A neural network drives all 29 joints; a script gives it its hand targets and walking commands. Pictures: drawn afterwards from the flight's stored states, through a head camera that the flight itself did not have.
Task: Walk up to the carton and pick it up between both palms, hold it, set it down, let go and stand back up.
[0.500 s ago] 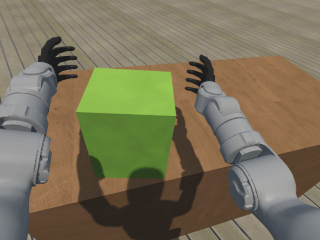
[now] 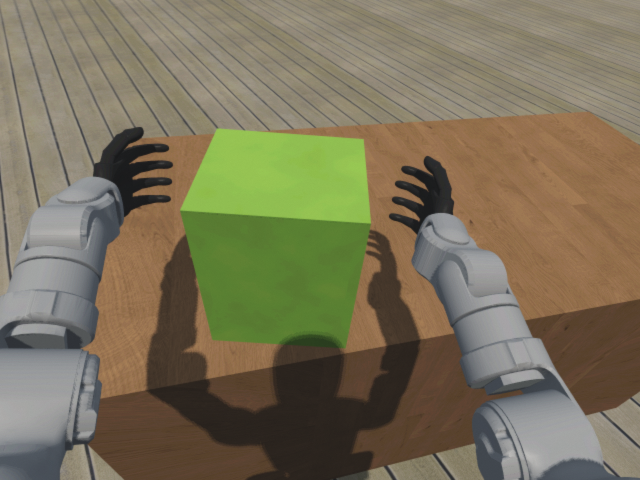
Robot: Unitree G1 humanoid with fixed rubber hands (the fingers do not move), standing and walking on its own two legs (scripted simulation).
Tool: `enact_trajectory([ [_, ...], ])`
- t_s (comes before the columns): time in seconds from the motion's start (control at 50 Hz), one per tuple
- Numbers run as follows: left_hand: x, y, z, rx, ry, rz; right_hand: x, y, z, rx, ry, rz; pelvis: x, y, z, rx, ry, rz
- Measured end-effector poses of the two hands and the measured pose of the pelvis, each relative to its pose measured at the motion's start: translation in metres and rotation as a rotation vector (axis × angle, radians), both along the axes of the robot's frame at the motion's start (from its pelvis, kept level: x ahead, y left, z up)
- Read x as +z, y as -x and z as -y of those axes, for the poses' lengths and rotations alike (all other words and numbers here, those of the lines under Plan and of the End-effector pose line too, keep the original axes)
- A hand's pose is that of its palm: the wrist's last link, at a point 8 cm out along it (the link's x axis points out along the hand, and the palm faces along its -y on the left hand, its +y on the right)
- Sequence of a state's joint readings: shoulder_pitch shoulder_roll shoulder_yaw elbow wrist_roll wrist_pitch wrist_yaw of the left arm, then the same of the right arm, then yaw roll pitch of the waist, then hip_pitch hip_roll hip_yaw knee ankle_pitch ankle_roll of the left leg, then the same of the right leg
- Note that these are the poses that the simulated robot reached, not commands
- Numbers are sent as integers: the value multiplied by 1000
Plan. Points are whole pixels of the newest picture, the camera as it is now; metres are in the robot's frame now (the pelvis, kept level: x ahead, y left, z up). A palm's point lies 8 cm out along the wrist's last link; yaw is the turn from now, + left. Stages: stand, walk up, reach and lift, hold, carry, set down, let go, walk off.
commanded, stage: set down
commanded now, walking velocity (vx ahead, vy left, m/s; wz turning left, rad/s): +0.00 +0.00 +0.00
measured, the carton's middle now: (284, 244) +0.46 +0.00 +0.07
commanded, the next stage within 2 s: none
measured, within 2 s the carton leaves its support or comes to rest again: neither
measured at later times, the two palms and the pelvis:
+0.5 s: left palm (85, 249) +0.40 +0.23 +0.15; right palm (441, 266) +0.33 -0.17 +0.14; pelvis +0.00 +0.01 +0.00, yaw -1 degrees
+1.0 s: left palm (72, 335) +0.32 +0.24 +0.09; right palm (453, 331) +0.27 -0.17 +0.09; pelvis +0.03 +0.01 +0.00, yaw -2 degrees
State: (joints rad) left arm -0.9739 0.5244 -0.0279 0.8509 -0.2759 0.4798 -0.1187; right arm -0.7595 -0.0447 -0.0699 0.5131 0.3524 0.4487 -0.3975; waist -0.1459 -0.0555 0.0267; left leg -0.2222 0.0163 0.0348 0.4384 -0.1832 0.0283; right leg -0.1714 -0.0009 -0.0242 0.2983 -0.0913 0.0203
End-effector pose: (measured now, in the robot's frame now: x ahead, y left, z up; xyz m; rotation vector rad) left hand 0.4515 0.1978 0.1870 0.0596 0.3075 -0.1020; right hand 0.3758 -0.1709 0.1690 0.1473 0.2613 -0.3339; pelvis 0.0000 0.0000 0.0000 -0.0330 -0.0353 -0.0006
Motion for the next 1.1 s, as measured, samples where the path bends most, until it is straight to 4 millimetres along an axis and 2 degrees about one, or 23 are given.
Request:
enact_trajectory([
  [0.1, -10, 13, -8, 12, 9, 9, -10, 13, 2, -14, 3, -1, -1, 5, -1, -2, -1, -7],
  [0.36, -21, 40, -24, -7, -4, 14, -13, 35, 3, -20, 10, 11, -1, 2, -7, -9, -4, 39],
  [0.6, -51, 68, -37, 0, -15, -11, -46, 55, 2, -4, 6, -29, 0, -12, -8, -19, -4, 55],
  [0.76, -69, 92, -43, -1, -23, -18, -57, 72, 4, 7, 31, -33, 1, -23, -7, -24, -3, 56],
  [1.1, -104, 147, -49, 9, -33, -32, -89, 121, 1, 23, 38, -98, 2, -36, -6, -35, -6, 58],
])
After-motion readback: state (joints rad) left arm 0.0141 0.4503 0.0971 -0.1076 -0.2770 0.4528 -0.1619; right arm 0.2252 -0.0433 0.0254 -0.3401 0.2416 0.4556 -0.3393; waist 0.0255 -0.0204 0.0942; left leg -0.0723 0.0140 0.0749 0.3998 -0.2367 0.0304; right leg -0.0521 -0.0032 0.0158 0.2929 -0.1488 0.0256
